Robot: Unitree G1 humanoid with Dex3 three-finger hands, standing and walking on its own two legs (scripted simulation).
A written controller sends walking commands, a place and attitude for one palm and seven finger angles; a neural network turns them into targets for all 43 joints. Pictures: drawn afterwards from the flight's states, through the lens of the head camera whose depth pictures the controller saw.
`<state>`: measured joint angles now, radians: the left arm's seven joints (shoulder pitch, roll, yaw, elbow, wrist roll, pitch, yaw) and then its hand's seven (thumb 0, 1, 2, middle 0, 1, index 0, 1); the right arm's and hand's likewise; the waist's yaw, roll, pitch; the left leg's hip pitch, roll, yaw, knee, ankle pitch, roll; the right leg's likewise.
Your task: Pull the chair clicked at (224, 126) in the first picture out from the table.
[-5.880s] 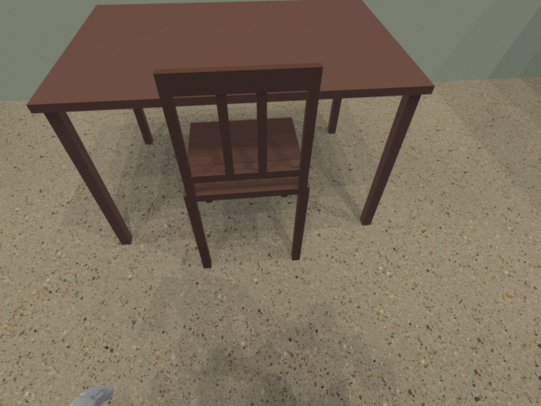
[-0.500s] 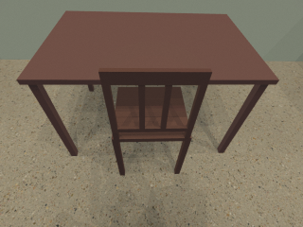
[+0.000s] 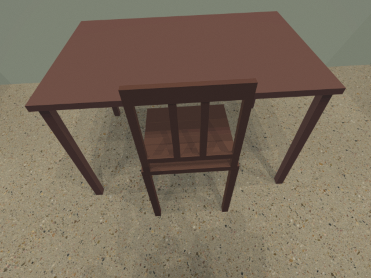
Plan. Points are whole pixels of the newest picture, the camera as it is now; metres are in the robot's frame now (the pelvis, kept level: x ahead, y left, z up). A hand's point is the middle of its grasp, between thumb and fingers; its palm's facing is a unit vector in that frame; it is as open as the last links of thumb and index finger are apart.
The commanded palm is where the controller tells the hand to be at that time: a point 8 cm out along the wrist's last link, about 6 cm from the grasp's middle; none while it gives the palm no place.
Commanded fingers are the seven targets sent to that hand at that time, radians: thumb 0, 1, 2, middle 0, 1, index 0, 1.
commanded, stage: look again from close up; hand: left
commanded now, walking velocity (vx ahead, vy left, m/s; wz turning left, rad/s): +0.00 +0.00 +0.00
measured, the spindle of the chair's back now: (174, 132) +0.59 +0.08 -0.09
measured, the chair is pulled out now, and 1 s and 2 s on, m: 0.00 0.00 0.00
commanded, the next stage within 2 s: shuffle to correct the standing spot in 0.78 s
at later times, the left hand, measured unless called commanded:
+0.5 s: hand out of the picture -0.01 +0.14 -0.17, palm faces +0.05 -0.98 -0.18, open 7.3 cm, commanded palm none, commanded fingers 0.00 0.90 0.90 -0.20 -0.30 -0.20 -0.30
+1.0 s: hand out of the picture -0.02 +0.13 -0.17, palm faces +0.07 -0.98 -0.17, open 7.4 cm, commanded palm none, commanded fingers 0.00 0.90 0.90 -0.20 -0.30 -0.20 -0.30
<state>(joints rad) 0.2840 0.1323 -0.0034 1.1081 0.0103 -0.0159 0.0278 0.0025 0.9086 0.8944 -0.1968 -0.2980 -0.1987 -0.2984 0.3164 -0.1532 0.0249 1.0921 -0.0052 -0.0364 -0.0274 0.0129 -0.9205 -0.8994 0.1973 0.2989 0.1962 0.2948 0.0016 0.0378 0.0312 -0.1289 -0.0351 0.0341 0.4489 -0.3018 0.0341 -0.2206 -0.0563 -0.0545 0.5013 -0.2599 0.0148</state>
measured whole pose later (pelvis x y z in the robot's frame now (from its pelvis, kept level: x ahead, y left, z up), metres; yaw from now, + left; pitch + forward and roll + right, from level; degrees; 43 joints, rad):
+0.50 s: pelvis +0.00 -0.02 +0.00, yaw +1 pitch -1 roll +1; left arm 0.30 0.12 -0.01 1.13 0.01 -0.02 0.03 0.01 0.92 0.89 -0.20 -0.30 -0.20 -0.30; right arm 0.27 -0.15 0.02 1.14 0.00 -0.03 -0.03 0.01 -0.92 -0.90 0.20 0.30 0.20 0.29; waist 0.01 0.01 0.04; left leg -0.11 0.00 0.01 0.42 -0.29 0.00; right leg -0.20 -0.03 -0.08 0.47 -0.26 -0.02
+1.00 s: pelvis +0.00 -0.03 +0.00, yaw +1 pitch -1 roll +1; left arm 0.32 0.12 0.00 1.12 0.02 -0.01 0.02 0.00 0.91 0.89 -0.20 -0.30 -0.20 -0.30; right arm 0.32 -0.11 0.02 1.15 -0.01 -0.02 -0.02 0.01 -0.91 -0.90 0.20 0.30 0.20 0.29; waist 0.01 0.00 0.03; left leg -0.13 0.01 0.00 0.44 -0.28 -0.01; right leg -0.21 -0.02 -0.09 0.49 -0.26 -0.03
